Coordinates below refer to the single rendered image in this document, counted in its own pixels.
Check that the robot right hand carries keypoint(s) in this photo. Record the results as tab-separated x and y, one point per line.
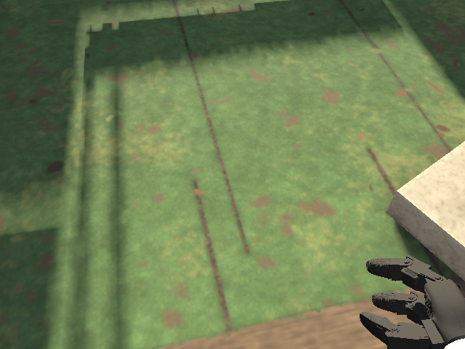
439	315

